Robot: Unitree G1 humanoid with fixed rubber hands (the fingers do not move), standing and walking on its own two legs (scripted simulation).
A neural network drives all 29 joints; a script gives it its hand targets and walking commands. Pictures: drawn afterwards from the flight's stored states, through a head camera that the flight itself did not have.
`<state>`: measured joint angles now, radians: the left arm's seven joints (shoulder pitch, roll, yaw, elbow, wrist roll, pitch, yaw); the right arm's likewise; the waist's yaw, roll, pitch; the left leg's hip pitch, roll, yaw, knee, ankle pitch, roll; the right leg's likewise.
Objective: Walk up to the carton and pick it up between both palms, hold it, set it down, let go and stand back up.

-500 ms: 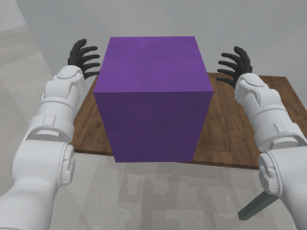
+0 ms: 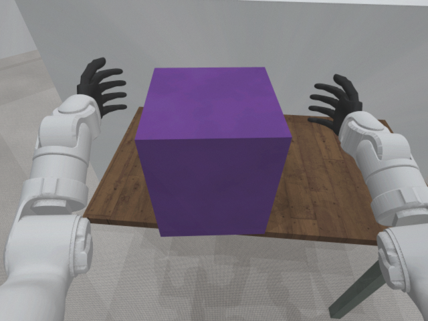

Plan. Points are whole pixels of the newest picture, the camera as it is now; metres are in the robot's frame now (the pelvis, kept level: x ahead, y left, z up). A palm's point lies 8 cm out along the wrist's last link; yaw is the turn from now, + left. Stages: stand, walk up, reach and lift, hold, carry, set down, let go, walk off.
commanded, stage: set down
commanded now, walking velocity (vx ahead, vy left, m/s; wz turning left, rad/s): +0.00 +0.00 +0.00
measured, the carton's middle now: (211, 153) +0.46 +0.01 +0.08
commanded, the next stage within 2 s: none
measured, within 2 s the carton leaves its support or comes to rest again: neither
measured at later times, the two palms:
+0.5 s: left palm (92, 158) +0.36 +0.22 +0.16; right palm (342, 167) +0.34 -0.21 +0.14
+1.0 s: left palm (98, 213) +0.30 +0.22 +0.09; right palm (350, 223) +0.26 -0.22 +0.09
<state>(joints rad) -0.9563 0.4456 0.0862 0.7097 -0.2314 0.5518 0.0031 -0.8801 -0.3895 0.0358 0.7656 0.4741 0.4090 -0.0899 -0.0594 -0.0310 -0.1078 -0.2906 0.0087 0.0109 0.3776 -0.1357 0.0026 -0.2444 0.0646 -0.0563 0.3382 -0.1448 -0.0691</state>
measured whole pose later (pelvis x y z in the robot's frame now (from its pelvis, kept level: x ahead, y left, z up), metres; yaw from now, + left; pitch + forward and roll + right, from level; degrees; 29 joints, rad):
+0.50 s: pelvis -0.01 +0.01 +0.00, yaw -1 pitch -1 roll +0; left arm -0.55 0.32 0.16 0.28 -0.19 0.61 0.03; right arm -0.48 -0.31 -0.05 0.39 0.38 0.40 -0.07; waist -0.03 -0.04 -0.04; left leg -0.22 -0.01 0.03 0.37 -0.13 0.02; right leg -0.19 0.05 -0.03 0.36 -0.15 -0.06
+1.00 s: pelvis +0.02 +0.01 +0.00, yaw -3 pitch -2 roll +0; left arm -0.01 0.23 0.12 -0.12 -0.18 0.46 0.03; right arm 0.08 -0.27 -0.05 -0.08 0.31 0.29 -0.05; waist 0.00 -0.02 0.01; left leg -0.12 -0.01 0.06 0.31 -0.16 0.02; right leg -0.11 0.05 0.01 0.33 -0.18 -0.05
